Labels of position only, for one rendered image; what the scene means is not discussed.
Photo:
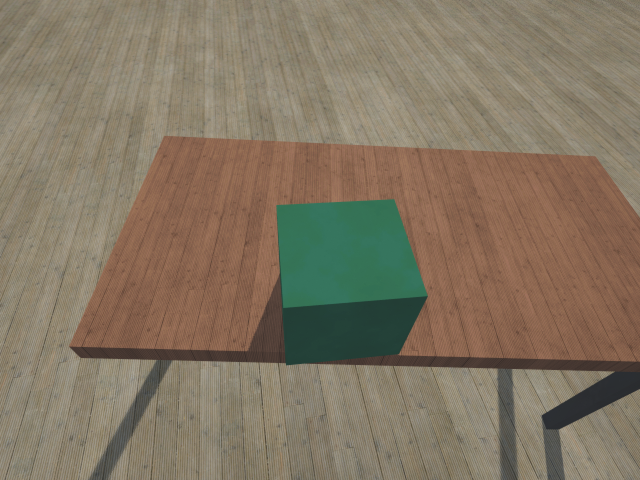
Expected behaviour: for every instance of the table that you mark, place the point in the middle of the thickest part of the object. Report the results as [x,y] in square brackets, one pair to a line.
[529,261]

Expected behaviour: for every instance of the carton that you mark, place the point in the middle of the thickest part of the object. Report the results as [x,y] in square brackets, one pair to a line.
[350,285]

